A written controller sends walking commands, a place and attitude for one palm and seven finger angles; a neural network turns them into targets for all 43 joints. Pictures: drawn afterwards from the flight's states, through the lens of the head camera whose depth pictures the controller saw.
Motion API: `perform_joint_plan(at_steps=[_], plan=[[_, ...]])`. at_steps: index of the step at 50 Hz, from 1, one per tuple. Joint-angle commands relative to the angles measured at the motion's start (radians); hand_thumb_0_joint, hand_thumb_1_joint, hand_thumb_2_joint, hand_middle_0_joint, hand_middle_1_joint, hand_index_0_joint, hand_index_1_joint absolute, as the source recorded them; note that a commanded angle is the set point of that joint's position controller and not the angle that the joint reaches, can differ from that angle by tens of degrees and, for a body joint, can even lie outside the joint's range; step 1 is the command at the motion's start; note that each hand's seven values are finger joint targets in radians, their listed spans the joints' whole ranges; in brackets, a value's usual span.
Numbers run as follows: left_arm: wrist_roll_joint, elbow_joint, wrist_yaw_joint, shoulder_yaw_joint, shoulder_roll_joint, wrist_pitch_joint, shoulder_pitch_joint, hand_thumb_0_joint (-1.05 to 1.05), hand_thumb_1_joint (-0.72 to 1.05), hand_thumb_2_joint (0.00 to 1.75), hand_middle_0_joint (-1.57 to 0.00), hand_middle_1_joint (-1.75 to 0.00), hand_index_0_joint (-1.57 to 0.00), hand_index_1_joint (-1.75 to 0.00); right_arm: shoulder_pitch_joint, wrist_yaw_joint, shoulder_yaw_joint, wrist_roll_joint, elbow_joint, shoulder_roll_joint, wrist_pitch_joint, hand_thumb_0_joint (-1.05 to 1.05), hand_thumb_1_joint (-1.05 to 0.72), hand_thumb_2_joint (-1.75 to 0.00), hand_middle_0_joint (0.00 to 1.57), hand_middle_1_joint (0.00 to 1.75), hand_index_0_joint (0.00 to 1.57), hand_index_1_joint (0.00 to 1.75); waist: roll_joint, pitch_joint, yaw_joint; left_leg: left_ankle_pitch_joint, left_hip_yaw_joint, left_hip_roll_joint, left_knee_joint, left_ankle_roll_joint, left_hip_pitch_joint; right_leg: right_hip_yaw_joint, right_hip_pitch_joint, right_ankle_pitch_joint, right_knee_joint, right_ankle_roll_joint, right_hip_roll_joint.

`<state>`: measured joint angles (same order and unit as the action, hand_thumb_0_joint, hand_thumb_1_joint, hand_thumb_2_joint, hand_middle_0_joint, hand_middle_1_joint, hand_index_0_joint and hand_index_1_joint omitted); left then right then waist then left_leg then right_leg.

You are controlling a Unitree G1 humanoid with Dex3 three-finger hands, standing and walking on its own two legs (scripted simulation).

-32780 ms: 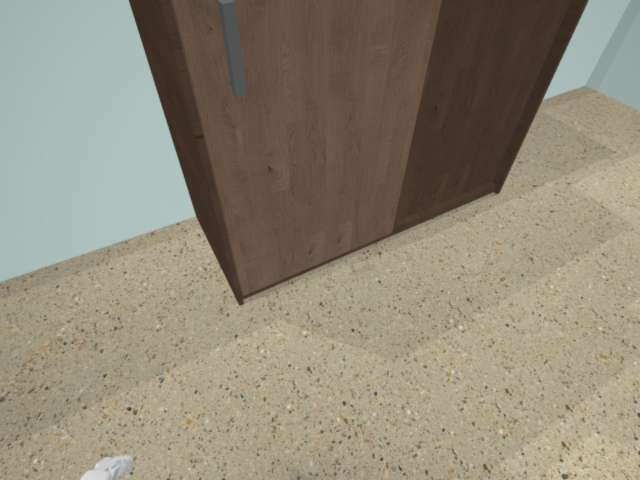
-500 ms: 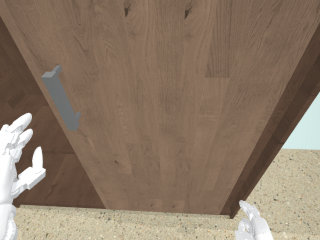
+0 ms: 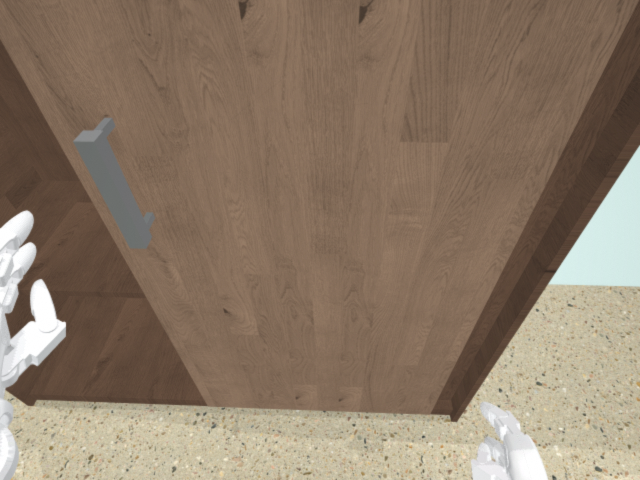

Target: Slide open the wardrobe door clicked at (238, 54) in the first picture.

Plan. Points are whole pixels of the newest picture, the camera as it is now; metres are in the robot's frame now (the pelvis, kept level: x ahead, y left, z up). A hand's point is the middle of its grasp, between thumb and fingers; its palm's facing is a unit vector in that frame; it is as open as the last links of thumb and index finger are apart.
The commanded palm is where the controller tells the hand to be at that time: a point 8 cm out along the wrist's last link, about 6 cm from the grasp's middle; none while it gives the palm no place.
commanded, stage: step back with the hand held close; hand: left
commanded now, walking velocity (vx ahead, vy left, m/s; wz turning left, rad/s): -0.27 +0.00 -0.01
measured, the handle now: (124, 186) +0.43 +0.33 +0.15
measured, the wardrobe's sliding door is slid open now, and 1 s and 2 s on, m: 0.58 0.58 0.58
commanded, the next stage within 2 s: stop stepping back and stand still in 0.94 s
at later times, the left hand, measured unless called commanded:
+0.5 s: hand out of the picture +0.12 +0.33 +0.15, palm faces +0.47 -0.75 -0.47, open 7.4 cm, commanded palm +0.06 +0.35 +0.17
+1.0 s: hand out of the picture +0.02 +0.33 +0.15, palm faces +0.52 -0.76 -0.39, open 7.4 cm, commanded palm -0.07 +0.35 +0.17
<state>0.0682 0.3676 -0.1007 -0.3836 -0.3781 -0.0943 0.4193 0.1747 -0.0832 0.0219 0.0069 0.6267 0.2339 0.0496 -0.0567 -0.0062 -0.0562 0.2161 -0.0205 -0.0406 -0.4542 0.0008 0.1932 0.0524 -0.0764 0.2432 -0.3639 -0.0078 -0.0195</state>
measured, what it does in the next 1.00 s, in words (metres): walks backwards: left foot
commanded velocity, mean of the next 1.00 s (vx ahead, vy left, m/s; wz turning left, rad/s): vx -0.32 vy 0.00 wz -0.05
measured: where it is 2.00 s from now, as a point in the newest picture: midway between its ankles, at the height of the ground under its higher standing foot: outside the picture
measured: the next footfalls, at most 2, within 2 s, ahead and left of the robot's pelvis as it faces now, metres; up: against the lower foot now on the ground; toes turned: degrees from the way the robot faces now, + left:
left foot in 0.96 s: -0.09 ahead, +0.15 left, +0.00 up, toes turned +6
right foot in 1.22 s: -0.23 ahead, -0.08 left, +0.00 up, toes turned +0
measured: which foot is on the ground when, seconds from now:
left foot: down 0.00-0.78, up 0.80-0.94, down 0.96-1.00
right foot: down 0.00-0.94, up 0.96-1.00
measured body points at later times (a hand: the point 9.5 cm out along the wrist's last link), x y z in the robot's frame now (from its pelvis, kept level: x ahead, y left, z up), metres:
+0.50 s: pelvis -0.07 +0.05 -0.01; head -0.06 +0.06 +0.44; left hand +0.09 +0.37 +0.18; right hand +0.12 -0.18 -0.08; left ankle +0.02 +0.12 -0.74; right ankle -0.06 -0.11 -0.74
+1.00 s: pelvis -0.17 +0.04 -0.02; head -0.15 +0.08 +0.43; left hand -0.01 +0.36 +0.17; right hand +0.03 -0.19 -0.08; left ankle -0.13 +0.14 -0.75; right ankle -0.08 -0.10 -0.73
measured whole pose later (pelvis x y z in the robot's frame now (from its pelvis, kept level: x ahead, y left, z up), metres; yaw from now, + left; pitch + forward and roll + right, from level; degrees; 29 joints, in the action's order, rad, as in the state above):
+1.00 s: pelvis -0.17 +0.04 -0.02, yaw +6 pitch +0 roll -1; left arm 0.03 0.48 -0.14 -0.41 -0.43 -0.23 0.40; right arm 0.18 -0.09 -0.02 0.00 0.61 0.22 0.12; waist 0.07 -0.05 -0.02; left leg 0.19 -0.01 0.02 -0.62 0.03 0.39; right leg -0.12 -0.47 0.30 -0.74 0.04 -0.03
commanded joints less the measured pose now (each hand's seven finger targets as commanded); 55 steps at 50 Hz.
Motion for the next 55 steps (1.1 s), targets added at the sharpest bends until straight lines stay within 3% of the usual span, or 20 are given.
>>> perform_joint_plan(at_steps=[1,11,20,24,27,34,37,39,40,42,44,45,46,47,48,49,50,51,53,55], plan=[[-0.010,0.223,-0.018,-0.074,-0.169,-0.075,0.002,0.00,0.90,0.90,-0.20,-0.30,-0.20,-0.30,-0.113,-0.007,-0.045,-0.008,-0.196,0.100,0.017,0.00,-0.90,-0.90,0.20,0.30,0.20,0.30,0.020,0.126,0.026,-0.283,-0.011,0.011,-0.002,0.045,-0.113,-0.072,-0.123,-0.447,0.052,0.040,0.112],[-0.003,0.338,-0.049,-0.208,-0.280,-0.121,0.110,0.00,0.90,0.90,-0.20,-0.30,-0.20,-0.30,-0.100,-0.022,-0.061,-0.011,-0.250,0.115,-0.004,0.00,-0.90,-0.90,0.20,0.30,0.20,0.30,-0.017,0.185,0.020,-0.233,0.064,-0.035,0.089,0.053,0.011,-0.047,-0.064,-0.246,-0.037,0.026,0.035],[-0.050,0.274,-0.041,-0.163,-0.186,-0.162,0.058,0.00,0.90,0.90,-0.20,-0.30,-0.20,-0.30,-0.082,-0.020,-0.066,-0.018,-0.238,0.146,0.067,0.00,-0.90,-0.90,0.20,0.30,0.20,0.30,-0.127,0.080,0.020,0.492,0.216,-0.144,0.291,0.129,0.513,-0.048,0.163,-0.085,-0.278,0.039,-0.030],[-0.050,0.304,-0.036,-0.154,-0.189,-0.181,0.047,0.00,0.90,0.90,-0.20,-0.30,-0.20,-0.30,-0.070,-0.013,-0.070,-0.017,-0.229,0.135,0.095,0.00,-0.90,-0.90,0.20,0.30,0.20,0.30,-0.016,0.066,0.030,0.452,0.193,-0.095,0.192,0.106,0.430,-0.105,0.019,-0.011,-0.169,0.019,-0.013],[-0.044,0.374,-0.038,-0.137,-0.194,-0.204,-0.019,0.00,0.90,0.90,-0.20,-0.30,-0.20,-0.30,-0.065,-0.011,-0.065,-0.009,-0.210,0.122,0.122,0.00,-0.90,-0.90,0.20,0.30,0.20,0.30,-0.020,0.108,0.045,0.336,0.161,-0.058,0.138,0.072,0.251,-0.134,-0.109,-0.013,-0.096,0.001,0.009],[-0.061,0.344,-0.045,-0.183,-0.207,-0.226,-0.025,0.00,0.90,0.90,-0.20,-0.30,-0.20,-0.30,-0.064,-0.019,-0.076,-0.001,-0.198,0.124,0.160,0.00,-0.90,-0.90,0.20,0.30,0.20,0.30,-0.160,0.130,0.023,0.503,0.223,-0.129,0.234,0.099,0.418,-0.086,0.041,0.017,-0.246,0.013,-0.057],[-0.037,0.321,-0.040,-0.190,-0.225,-0.225,0.060,0.00,0.90,0.90,-0.20,-0.30,-0.20,-0.30,-0.052,-0.004,-0.079,-0.002,-0.205,0.094,0.149,0.00,-0.90,-0.90,0.20,0.30,0.20,0.30,0.021,0.134,0.033,0.327,0.106,-0.026,0.020,0.048,0.263,-0.245,-0.160,0.048,-0.053,-0.041,0.037],[-0.026,0.298,-0.047,-0.173,-0.234,-0.215,0.080,0.00,0.90,0.90,-0.20,-0.30,-0.20,-0.30,-0.025,0.012,-0.087,-0.004,-0.167,0.083,0.120,0.00,-0.90,-0.90,0.20,0.30,0.20,0.30,0.238,0.104,0.043,0.207,0.015,0.057,-0.384,-0.017,0.065,-0.492,-0.508,0.262,0.191,-0.143,0.258],[-0.025,0.310,-0.054,-0.147,-0.224,-0.206,0.051,0.00,0.90,0.90,-0.20,-0.30,-0.20,-0.30,-0.030,0.023,-0.087,-0.003,-0.146,0.076,0.106,0.00,-0.90,-0.90,0.20,0.30,0.20,0.30,0.279,0.094,0.040,0.213,0.024,0.066,-0.563,-0.027,0.066,-0.522,-0.545,0.214,0.218,-0.190,0.340],[-0.031,0.321,-0.055,-0.133,-0.221,-0.197,-0.002,0.00,0.90,0.90,-0.20,-0.30,-0.20,-0.30,-0.032,0.025,-0.074,0.003,-0.150,0.065,0.098,0.00,-0.90,-0.90,0.20,0.30,0.20,0.30,0.297,0.090,0.054,0.237,0.063,0.030,-0.557,-0.013,0.143,-0.444,-0.438,-0.127,0.140,-0.180,0.329],[-0.031,0.294,-0.058,-0.127,-0.228,-0.182,-0.048,0.00,0.90,0.90,-0.20,-0.30,-0.20,-0.30,-0.049,0.010,-0.052,0.002,-0.153,0.070,0.094,0.00,-0.90,-0.90,0.20,0.30,0.20,0.30,0.200,0.028,0.058,0.189,0.025,0.028,-0.238,-0.004,0.113,-0.294,-0.399,-0.252,0.028,-0.082,0.203],[-0.027,0.289,-0.059,-0.113,-0.224,-0.181,-0.075,0.00,0.90,0.90,-0.20,-0.30,-0.20,-0.30,-0.050,-0.003,-0.049,-0.009,-0.144,0.085,0.095,0.00,-0.90,-0.90,0.20,0.30,0.20,0.30,0.099,0.017,0.069,0.105,0.013,0.049,-0.029,-0.004,0.093,-0.238,-0.379,-0.244,-0.057,-0.039,0.141],[-0.033,0.333,-0.059,-0.112,-0.234,-0.191,-0.128,0.00,0.90,0.90,-0.20,-0.30,-0.20,-0.30,-0.076,-0.018,-0.058,-0.017,-0.154,0.120,0.104,0.00,-0.90,-0.90,0.20,0.30,0.20,0.30,-0.108,0.005,0.065,-0.044,0.064,-0.016,0.134,0.002,0.123,-0.180,-0.329,-0.190,-0.202,-0.003,0.052],[-0.041,0.357,-0.063,-0.135,-0.236,-0.201,-0.114,0.00,0.90,0.90,-0.20,-0.30,-0.20,-0.30,-0.072,-0.025,-0.068,-0.015,-0.174,0.149,0.116,0.00,-0.90,-0.90,0.20,0.30,0.20,0.30,-0.332,0.062,0.041,-0.214,0.276,-0.217,0.192,0.068,0.227,-0.113,-0.256,-0.014,-0.437,0.035,-0.034],[-0.042,0.368,-0.068,-0.160,-0.246,-0.209,-0.109,0.00,0.90,0.90,-0.20,-0.30,-0.20,-0.30,-0.048,-0.021,-0.076,-0.001,-0.170,0.102,0.133,0.00,-0.90,-0.90,0.20,0.30,0.20,0.30,-0.292,0.137,0.035,-0.363,0.299,-0.294,0.165,0.129,0.185,-0.140,-0.294,0.211,-0.606,0.029,-0.047],[-0.032,0.359,-0.065,-0.178,-0.251,-0.221,-0.084,0.00,0.90,0.90,-0.20,-0.30,-0.20,-0.30,-0.032,-0.010,-0.094,-0.013,-0.161,0.100,0.147,0.00,-0.90,-0.90,0.20,0.30,0.20,0.30,-0.163,0.180,0.020,-0.405,0.220,-0.298,0.130,0.161,0.101,-0.153,-0.333,0.243,-0.673,0.025,-0.054],[-0.020,0.295,-0.053,-0.193,-0.236,-0.219,0.028,0.00,0.90,0.90,-0.20,-0.30,-0.20,-0.30,-0.016,0.006,-0.111,-0.018,-0.163,0.118,0.159,0.00,-0.90,-0.90,0.20,0.30,0.20,0.30,-0.156,0.238,0.032,-0.177,0.241,-0.316,0.157,0.182,0.174,-0.147,-0.251,0.240,-0.755,0.033,-0.061],[-0.002,0.377,-0.049,-0.227,-0.271,-0.214,0.057,0.00,0.90,0.90,-0.20,-0.30,-0.20,-0.30,-0.020,0.014,-0.118,-0.007,-0.186,0.124,0.169,0.00,-0.90,-0.90,0.20,0.30,0.20,0.30,-0.158,0.248,0.030,-0.197,0.293,-0.321,0.139,0.206,0.137,-0.154,-0.297,0.263,-0.726,0.037,-0.055],[-0.009,0.462,-0.047,-0.176,-0.207,-0.205,0.054,0.00,0.90,0.90,-0.20,-0.30,-0.20,-0.30,-0.029,0.031,-0.109,-0.008,-0.169,0.109,0.175,0.00,-0.90,-0.90,0.20,0.30,0.20,0.30,-0.102,0.206,0.037,-0.247,0.229,-0.286,0.112,0.192,0.102,-0.119,-0.288,0.223,-0.606,0.038,-0.026],[-0.012,0.469,-0.048,-0.158,-0.188,-0.197,0.094,0.00,0.90,0.90,-0.20,-0.30,-0.20,-0.30,-0.025,0.043,-0.103,-0.020,-0.169,0.118,0.184,0.00,-0.90,-0.90,0.20,0.30,0.20,0.30,-0.141,0.206,0.043,0.052,0.181,-0.233,0.145,0.131,0.104,-0.054,-0.215,0.222,-0.407,0.035,-0.033]])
